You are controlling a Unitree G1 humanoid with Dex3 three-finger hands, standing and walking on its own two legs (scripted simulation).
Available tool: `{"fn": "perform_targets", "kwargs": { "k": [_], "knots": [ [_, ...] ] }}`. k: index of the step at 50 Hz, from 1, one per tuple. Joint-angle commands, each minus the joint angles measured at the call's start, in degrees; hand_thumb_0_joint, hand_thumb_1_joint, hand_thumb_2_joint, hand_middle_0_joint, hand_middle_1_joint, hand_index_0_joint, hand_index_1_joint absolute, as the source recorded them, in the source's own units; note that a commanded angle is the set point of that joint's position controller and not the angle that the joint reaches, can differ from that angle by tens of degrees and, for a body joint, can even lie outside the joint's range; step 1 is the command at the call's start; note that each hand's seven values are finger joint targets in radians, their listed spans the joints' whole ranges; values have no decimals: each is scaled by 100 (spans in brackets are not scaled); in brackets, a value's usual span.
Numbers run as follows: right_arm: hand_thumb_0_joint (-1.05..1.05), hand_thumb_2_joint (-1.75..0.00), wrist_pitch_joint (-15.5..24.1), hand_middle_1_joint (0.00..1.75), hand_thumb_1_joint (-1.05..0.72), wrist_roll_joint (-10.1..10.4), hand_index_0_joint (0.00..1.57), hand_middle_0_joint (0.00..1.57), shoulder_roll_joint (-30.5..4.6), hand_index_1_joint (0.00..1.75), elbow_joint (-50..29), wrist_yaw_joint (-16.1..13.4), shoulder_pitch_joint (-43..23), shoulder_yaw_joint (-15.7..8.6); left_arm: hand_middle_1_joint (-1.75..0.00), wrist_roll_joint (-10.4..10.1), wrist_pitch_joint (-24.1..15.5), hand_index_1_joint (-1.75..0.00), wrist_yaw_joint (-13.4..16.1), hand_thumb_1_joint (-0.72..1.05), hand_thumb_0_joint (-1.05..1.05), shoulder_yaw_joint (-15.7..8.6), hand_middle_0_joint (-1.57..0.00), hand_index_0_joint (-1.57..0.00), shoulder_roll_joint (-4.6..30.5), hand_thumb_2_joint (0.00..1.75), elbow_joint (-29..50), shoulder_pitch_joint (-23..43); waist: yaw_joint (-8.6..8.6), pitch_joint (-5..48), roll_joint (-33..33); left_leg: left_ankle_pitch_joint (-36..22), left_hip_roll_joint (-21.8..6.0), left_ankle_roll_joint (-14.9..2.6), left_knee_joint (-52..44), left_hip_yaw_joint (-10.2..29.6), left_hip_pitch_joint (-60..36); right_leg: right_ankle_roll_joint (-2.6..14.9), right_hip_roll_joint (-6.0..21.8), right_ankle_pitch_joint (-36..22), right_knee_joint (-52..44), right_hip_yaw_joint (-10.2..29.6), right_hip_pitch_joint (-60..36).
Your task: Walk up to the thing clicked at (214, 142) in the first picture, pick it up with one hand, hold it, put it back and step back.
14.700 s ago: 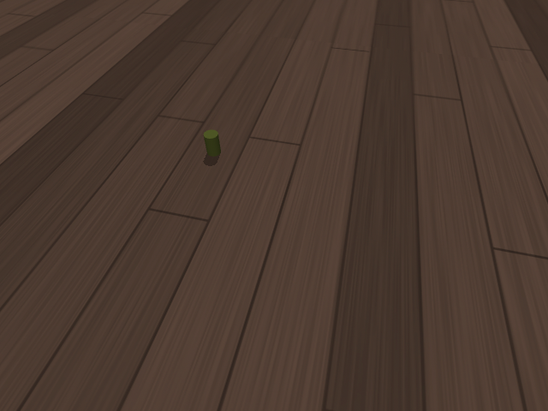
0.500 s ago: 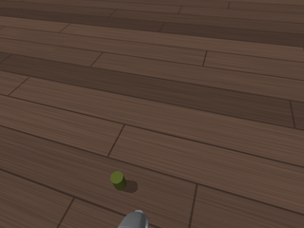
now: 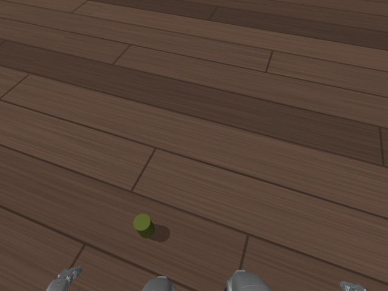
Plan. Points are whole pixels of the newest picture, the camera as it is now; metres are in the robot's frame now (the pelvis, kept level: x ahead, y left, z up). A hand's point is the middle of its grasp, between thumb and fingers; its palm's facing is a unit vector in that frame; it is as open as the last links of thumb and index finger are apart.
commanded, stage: walk up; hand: left
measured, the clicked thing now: (144, 226) +0.46 +0.26 -0.68
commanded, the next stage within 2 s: none
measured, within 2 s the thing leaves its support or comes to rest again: neither
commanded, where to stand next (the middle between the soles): +0.07 +0.03 m, yaw -1 degrees
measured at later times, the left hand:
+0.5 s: hand out of the picture +0.04 +0.28 -0.13, palm faces +0.02 -0.93 -0.38, open 7.3 cm
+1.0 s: hand out of the picture +0.10 +0.27 -0.12, palm faces +0.01 -0.94 -0.34, open 7.3 cm
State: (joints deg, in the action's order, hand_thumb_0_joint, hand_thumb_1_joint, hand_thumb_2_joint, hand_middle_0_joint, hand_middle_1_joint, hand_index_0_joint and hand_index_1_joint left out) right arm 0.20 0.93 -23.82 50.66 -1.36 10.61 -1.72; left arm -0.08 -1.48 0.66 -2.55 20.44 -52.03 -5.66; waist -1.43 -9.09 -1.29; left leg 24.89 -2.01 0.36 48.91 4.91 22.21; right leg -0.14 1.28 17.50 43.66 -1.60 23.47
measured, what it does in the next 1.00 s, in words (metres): stands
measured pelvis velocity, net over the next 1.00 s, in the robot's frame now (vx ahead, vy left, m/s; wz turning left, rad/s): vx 0.00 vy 0.02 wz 0.01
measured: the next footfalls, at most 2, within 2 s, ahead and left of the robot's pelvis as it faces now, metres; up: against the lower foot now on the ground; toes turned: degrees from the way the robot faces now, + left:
none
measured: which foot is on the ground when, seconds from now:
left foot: down 0.00-1.00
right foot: down 0.00-1.00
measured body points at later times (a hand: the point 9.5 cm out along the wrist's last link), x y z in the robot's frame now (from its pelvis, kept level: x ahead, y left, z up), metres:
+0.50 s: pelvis -0.02 +0.02 +0.02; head +0.00 +0.01 +0.47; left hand +0.04 +0.33 -0.11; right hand +0.07 -0.29 -0.12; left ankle -0.02 +0.14 -0.71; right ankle +0.06 -0.12 -0.70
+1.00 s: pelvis +0.00 +0.02 +0.04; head +0.02 +0.02 +0.49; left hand +0.10 +0.32 -0.09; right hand +0.11 -0.28 -0.09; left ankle -0.02 +0.14 -0.71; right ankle +0.06 -0.12 -0.71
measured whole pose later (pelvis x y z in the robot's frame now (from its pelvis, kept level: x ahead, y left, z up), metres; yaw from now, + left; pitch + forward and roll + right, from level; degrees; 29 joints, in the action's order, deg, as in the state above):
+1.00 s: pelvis +0.00 +0.02 +0.04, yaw +1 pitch -2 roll +1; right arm -0.8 -0.1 -20.4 63.5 0.9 2.8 -1.8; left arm 0.0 -1.2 0.2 -0.4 19.6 -65.2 -2.7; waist 0.2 -4.2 0.3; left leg 14.4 0.5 0.0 22.8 -0.6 6.1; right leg -2.3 2.7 7.3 23.2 1.6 13.5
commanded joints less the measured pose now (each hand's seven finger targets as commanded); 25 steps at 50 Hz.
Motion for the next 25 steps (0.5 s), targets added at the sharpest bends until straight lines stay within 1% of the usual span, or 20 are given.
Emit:
{"fn": "perform_targets", "kwargs": {
  "k": [1,2,3,6,9,10,11,12,13,14,15,16,17,18,19,20,21,22,23,25],
  "knots": [
    [0,-90,-25,30,-90,-59,20,20,-1093,30,-92,-69,215,-334,-30,82,-99,-30,121,90,0,-441,-20,-20,1793,90,275,-8,172,1070,798,1072,206,-208,1154,62,224,1444,1913,-1652,-1703,2375,-482],
    [0,-90,-20,30,-90,-32,20,20,-1084,30,-48,-34,190,-335,-30,113,-93,-30,133,90,0,-411,-20,-20,1745,90,266,11,177,1022,851,936,267,-258,1118,38,332,1304,1627,-1624,-1574,1994,-566],
    [0,-90,-24,30,-90,-30,20,20,-1012,30,13,-3,238,-332,-30,143,-94,-30,149,90,0,-408,-20,-20,1720,90,219,-2,170,1066,1035,682,276,-251,1067,-39,412,1211,1499,-1448,-1531,1866,-637],
    [0,-90,-10,30,-90,-79,20,20,-968,30,168,55,364,-315,-30,179,-44,-30,143,90,0,-406,-20,-20,1738,90,189,241,135,1198,1323,288,149,-153,147,-477,17,1100,1303,-513,-1539,1620,-506],
    [0,-90,65,30,-90,-181,20,20,-889,30,401,63,494,-332,-30,92,64,-30,92,90,0,-331,-20,-20,1600,90,118,278,-18,1326,1159,-489,310,-174,-1617,-703,-870,852,1090,-627,-883,1233,-301],
    [0,-90,108,30,-90,-239,20,20,-964,30,399,41,423,-350,-30,44,76,-30,77,90,0,-260,-20,-20,1383,90,83,131,14,1377,817,-593,102,-249,-2067,-259,-1144,662,977,-726,-528,1117,-140],
    [0,-90,152,30,-90,-339,20,20,-1235,30,306,21,195,-394,-30,-11,75,-30,67,90,0,-181,-20,-20,1101,90,83,13,128,1399,-9,-740,-735,-539,-2494,1140,-1256,347,606,-581,186,804,323],
    [0,-90,154,30,-90,-266,20,20,-1628,30,156,47,-392,-421,-30,-57,77,-30,103,90,0,-166,-20,-20,1073,90,-15,65,257,1037,-728,-611,-1439,-1047,-2666,1921,-567,162,14,747,218,204,339],
    [0,-90,135,30,-90,-216,20,20,-1647,30,163,81,-731,-417,-30,16,41,-30,117,90,0,-255,-20,-20,1317,90,-214,151,245,898,-694,-419,-1595,-1294,-2589,1908,241,187,190,993,251,376,-474],
    [0,-90,122,30,-90,-209,20,20,-1395,30,113,86,-993,-343,-30,18,-6,-30,89,90,0,-261,-20,-20,1389,90,-309,-43,455,880,-435,-669,-1209,-1092,-2236,1141,474,222,258,542,-177,419,-1034],
    [0,-90,102,30,-90,-204,20,20,-1146,30,153,97,-977,-256,-30,8,-44,-30,55,90,0,-237,-20,-20,1294,90,-401,-95,477,919,-310,-916,-684,-724,-1997,387,258,246,238,-35,-760,415,-1094],
    [0,-90,102,30,-90,-164,20,20,-961,30,225,97,-807,-200,-30,12,-104,-30,48,90,0,-237,-20,-20,1358,90,-423,-175,427,1106,-129,-1314,-343,-421,-1645,29,-157,380,540,-1034,-1093,881,-1048],
    [0,-90,82,30,-90,-142,20,20,-972,30,301,92,-602,-226,-30,17,-128,-30,49,90,0,-243,-20,-20,1480,90,-407,-63,265,1145,9,-1252,-148,-299,-1435,-39,-256,481,745,-1307,-1304,1202,-969],
    [0,-90,63,30,-90,-125,20,20,-981,30,425,106,-404,-227,-30,21,-123,-30,55,90,0,-219,-20,-20,1509,90,-404,106,148,1182,7,-869,-133,-271,-1550,-11,-373,530,872,-912,-1464,1311,-888],
    [0,-90,21,30,-90,-141,20,20,-972,30,523,132,-379,-227,-30,38,-95,-30,48,90,0,-178,-20,-20,1466,90,-468,233,100,990,-115,-8,-176,-338,-1906,109,-320,450,827,170,-1680,1244,-645],
    [0,-90,-13,30,-90,-153,20,20,-960,30,560,151,-383,-243,-30,68,-82,-30,36,90,0,-148,-20,-20,1485,90,-495,269,103,819,-51,388,-238,-383,-2170,201,-423,405,768,888,-1814,1229,-388],
    [0,-90,-25,30,-90,-196,20,20,-1000,30,605,162,-405,-255,-30,70,-58,-30,17,90,0,-123,-20,-20,1435,90,-478,375,90,666,20,619,-314,-415,-2369,324,-400,327,619,1295,-1884,1125,-214],
    [0,-90,-26,30,-90,-195,20,20,-1025,30,635,180,-529,-269,-30,60,-44,-30,-5,90,0,-95,-20,-20,1360,90,-553,314,163,564,-17,839,-354,-426,-2488,393,-328,283,502,1351,-1920,1016,-247],
    [0,-90,-10,30,-90,-194,20,20,-1048,30,644,186,-581,-255,-30,66,-55,-30,-14,90,0,-93,-20,-20,1354,90,-582,293,184,604,55,885,-413,-431,-2601,467,-192,256,428,1105,-1908,904,-467],
    [0,-90,16,30,-90,-168,20,20,-958,30,720,201,-578,-199,-30,53,-74,-30,-34,90,0,-93,-20,-20,1314,90,-720,180,252,691,131,650,-384,-388,-2703,405,-198,277,450,759,-1904,923,-773]
  ]
}}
